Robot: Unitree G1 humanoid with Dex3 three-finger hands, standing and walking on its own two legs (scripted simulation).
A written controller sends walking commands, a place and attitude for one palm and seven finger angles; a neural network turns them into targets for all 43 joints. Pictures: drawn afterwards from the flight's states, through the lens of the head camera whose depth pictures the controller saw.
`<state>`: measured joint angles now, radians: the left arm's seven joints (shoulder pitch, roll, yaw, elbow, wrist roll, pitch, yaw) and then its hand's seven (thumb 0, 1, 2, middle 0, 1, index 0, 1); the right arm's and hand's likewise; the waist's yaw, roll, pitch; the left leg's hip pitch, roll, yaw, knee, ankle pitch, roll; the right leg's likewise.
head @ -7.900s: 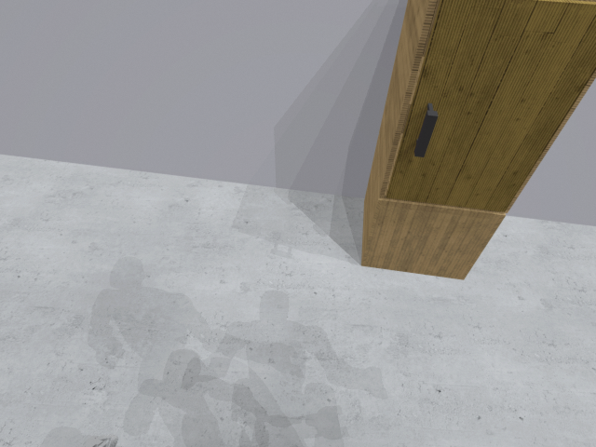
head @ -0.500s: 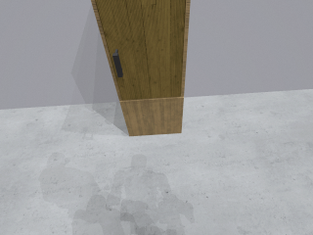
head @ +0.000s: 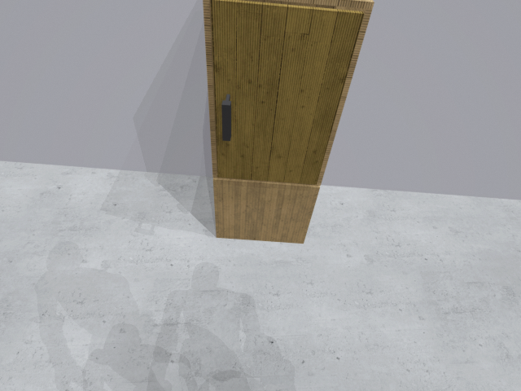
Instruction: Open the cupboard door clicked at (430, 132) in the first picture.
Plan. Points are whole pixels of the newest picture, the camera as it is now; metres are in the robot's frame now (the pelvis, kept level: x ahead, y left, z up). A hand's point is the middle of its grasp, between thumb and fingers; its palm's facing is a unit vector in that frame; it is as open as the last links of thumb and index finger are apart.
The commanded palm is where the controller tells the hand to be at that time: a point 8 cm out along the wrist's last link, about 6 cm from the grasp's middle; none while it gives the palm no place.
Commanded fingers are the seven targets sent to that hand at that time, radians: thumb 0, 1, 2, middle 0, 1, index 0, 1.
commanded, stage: take the last steps up to it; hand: left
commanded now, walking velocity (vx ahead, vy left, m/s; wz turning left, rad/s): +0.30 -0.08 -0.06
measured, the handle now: (227, 117) +0.87 +0.15 -0.07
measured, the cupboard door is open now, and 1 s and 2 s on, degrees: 0 0 0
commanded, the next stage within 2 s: come to a stop and stand still in 0.68 s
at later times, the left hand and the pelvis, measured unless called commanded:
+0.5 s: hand (205, 343) +0.25 +0.11 -0.17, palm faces +0.04 -0.98 -0.22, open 7.2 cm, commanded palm none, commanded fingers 0.00 0.90 0.90 -0.20 -0.30 -0.20 -0.30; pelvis +0.16 -0.07 -0.01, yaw +0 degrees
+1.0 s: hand (204, 326) +0.28 +0.12 -0.19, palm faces +0.08 -0.99 -0.15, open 7.4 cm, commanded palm none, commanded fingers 0.00 0.90 0.90 -0.20 -0.30 -0.20 -0.30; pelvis +0.29 -0.04 +0.00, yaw +0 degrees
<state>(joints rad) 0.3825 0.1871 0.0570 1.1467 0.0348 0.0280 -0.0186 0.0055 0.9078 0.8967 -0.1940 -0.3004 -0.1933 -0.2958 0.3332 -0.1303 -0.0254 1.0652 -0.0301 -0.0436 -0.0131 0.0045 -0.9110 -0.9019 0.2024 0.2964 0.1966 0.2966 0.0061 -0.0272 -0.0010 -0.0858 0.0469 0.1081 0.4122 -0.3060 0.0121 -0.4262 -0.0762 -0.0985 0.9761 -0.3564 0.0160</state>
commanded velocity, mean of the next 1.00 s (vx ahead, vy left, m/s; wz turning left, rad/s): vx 0.12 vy -0.05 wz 0.01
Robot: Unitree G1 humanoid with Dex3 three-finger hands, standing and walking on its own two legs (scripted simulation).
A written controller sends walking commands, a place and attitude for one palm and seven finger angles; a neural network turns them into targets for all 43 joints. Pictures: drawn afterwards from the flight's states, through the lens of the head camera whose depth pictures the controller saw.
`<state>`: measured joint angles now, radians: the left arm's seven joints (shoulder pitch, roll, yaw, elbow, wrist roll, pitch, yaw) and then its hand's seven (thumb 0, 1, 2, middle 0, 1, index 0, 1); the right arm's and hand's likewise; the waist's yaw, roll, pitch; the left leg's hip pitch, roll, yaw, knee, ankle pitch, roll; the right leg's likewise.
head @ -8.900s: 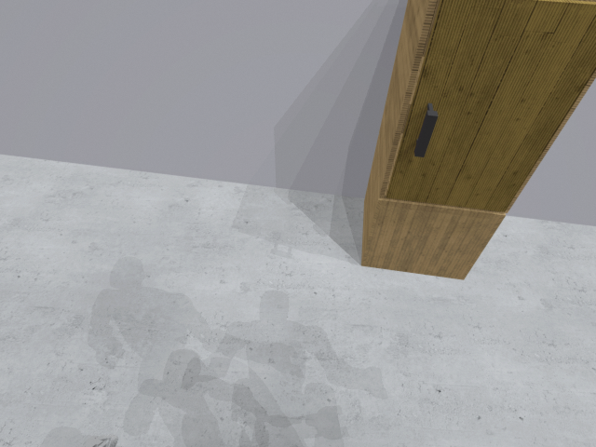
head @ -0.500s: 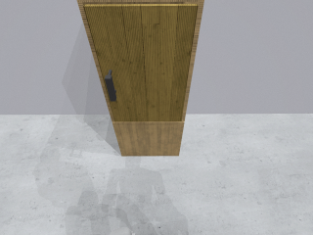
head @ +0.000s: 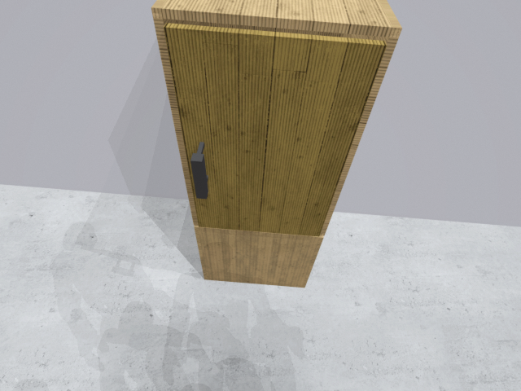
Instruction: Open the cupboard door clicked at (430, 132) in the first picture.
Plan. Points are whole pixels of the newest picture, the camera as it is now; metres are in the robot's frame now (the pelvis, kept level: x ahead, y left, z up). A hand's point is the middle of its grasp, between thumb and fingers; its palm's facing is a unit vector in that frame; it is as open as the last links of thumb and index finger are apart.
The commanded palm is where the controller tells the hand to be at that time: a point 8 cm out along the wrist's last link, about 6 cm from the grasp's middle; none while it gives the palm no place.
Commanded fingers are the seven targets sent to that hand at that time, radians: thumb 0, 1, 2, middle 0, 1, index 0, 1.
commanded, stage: come to a stop and stand still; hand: left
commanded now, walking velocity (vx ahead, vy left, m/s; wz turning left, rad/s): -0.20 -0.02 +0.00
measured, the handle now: (201, 170) +0.58 +0.19 -0.06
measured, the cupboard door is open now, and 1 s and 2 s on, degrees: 0 0 0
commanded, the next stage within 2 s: look again from close up in 0.94 s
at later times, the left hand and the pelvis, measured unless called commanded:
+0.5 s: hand out of the picture +0.03 +0.15 -0.16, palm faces +0.08 -0.96 -0.25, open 7.4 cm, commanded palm none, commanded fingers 0.00 0.90 0.90 -0.20 -0.30 -0.20 -0.30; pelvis -0.02 -0.04 +0.00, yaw +0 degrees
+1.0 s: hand out of the picture -0.04 +0.16 -0.18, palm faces +0.03 -0.99 -0.16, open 7.4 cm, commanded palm none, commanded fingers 0.00 0.90 0.90 -0.20 -0.30 -0.20 -0.30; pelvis -0.03 +0.00 +0.00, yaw -1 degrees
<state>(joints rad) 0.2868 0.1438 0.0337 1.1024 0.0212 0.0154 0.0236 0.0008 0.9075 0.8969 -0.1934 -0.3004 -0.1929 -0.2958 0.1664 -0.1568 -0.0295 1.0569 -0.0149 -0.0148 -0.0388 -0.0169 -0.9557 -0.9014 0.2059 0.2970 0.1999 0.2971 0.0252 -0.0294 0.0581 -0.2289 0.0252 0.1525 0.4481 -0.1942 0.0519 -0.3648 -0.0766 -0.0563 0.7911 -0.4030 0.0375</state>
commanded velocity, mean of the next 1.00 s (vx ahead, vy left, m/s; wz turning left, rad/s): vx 0.00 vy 0.06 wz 0.00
